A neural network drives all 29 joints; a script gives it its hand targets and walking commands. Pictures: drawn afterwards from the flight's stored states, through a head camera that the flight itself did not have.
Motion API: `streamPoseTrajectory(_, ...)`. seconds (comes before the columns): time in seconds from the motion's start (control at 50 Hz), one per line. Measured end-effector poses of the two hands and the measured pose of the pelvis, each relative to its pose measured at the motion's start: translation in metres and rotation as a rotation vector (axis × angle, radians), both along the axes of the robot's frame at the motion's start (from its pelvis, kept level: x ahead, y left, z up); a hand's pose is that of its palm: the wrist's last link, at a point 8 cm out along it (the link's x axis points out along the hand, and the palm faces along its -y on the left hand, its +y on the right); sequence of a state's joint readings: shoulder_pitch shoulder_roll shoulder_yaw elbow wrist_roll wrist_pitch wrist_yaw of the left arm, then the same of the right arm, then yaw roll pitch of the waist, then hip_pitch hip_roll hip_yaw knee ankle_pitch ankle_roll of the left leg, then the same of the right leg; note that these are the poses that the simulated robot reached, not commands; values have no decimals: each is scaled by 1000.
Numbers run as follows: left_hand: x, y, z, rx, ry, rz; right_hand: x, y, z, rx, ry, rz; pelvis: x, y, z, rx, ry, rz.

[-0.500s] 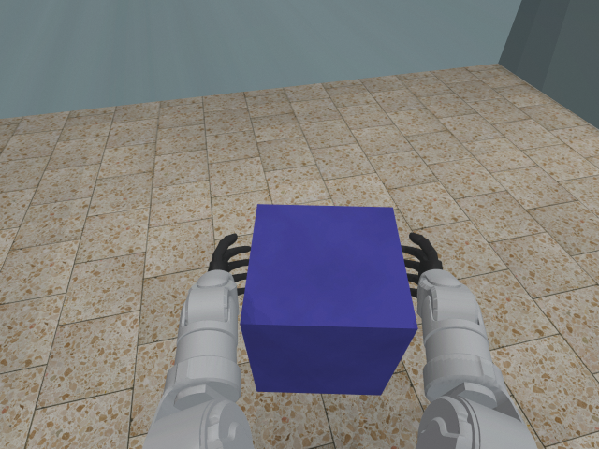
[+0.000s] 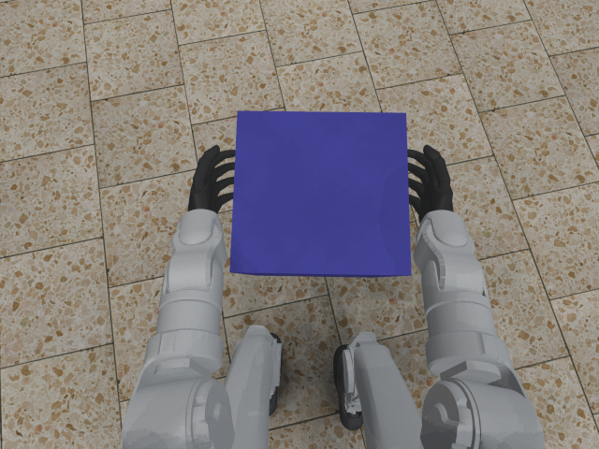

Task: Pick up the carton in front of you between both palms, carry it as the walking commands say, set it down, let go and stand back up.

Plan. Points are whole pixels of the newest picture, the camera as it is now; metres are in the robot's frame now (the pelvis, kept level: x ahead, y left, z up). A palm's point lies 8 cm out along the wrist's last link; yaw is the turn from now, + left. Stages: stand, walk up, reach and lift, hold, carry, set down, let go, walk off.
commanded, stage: set down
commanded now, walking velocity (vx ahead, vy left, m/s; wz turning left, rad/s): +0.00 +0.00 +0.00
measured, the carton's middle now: (316, 210) +0.43 +0.00 -0.15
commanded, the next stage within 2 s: none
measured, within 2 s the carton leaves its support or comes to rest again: rests again in 1.44 s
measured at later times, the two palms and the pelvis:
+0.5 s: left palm (222, 204) +0.46 +0.17 -0.23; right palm (393, 209) +0.45 -0.13 -0.22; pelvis -0.02 +0.01 -0.12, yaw -2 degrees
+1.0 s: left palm (235, 205) +0.51 +0.17 -0.38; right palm (371, 211) +0.50 -0.13 -0.38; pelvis -0.04 +0.01 -0.23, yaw -3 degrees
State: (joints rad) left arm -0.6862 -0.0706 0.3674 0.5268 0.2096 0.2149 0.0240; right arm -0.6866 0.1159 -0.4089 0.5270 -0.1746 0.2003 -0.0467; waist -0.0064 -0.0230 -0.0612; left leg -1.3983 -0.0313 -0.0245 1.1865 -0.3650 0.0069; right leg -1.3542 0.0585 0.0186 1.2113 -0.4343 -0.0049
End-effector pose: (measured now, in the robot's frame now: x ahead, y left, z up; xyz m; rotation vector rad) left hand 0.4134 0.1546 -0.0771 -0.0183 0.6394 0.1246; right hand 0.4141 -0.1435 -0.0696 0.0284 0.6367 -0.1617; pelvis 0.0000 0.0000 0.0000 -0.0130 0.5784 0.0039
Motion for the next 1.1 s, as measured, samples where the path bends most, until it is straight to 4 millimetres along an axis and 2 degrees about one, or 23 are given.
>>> streamPoseTrajectory(0.1,14,0,-17,-6,23,0,11,0,-18,10,22,-15,5,0,-21,-2,62,-3)
streamPoseTrajectory(0.2,22,2,-43,2,52,-9,18,2,-45,5,51,-14,5,1,-40,-5,118,-5)
streamPoseTrajectory(0.44,42,10,-129,8,41,-21,36,10,-131,-8,40,-12,-13,5,-108,-16,204,-8)
streamPoseTrajectory(0.6,56,12,-179,11,49,-31,49,11,-179,-9,47,-18,-27,8,-150,-25,207,-10)
streamPoseTrajectory(0.84,79,14,-250,33,74,-53,68,14,-252,-19,74,-13,-37,10,-200,-29,208,-16)
streamPoseTrajectory(1.1,101,19,-336,55,96,-74,88,18,-340,-26,97,0,-35,8,-249,-29,165,-22)
